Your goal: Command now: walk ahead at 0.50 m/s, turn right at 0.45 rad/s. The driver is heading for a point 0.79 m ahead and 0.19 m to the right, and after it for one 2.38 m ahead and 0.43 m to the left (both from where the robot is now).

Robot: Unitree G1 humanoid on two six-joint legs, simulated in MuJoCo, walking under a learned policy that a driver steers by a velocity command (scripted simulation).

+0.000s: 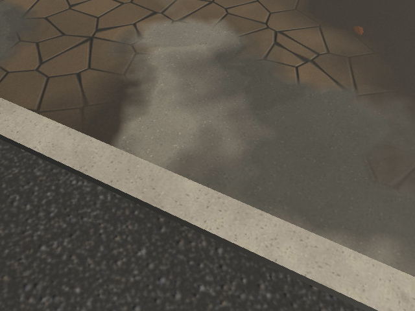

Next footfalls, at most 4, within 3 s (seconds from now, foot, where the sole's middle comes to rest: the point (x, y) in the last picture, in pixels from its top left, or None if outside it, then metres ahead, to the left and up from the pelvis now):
0.42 right None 0.38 -0.21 -0.77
1.02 left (219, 273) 0.60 -0.03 -0.77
1.60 right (279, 204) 0.95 -0.29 -0.89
2.08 left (213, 156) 1.20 -0.01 -0.89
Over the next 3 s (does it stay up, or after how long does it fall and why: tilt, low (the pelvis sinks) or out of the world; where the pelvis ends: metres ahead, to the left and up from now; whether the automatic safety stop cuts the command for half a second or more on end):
stays up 1.40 -0.03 -0.12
